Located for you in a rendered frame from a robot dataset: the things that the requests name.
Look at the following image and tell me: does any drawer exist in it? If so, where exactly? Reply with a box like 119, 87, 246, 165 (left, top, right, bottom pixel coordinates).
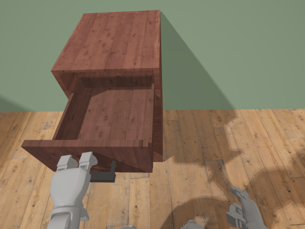
21, 75, 155, 173

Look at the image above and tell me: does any cabinet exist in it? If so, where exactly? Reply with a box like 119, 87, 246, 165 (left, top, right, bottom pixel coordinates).
51, 10, 163, 162

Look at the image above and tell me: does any handle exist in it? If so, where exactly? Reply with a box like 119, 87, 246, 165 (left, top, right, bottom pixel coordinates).
89, 160, 116, 183

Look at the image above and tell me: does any robot left hand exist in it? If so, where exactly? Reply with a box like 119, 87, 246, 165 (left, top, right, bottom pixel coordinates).
50, 152, 98, 221

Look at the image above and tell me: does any right robot shin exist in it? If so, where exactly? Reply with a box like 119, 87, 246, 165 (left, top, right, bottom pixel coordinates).
187, 220, 196, 224

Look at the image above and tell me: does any left robot forearm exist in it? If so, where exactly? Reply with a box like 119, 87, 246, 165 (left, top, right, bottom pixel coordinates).
47, 206, 81, 229

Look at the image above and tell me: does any robot right hand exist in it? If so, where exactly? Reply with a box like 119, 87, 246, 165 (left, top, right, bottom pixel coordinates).
226, 186, 263, 229

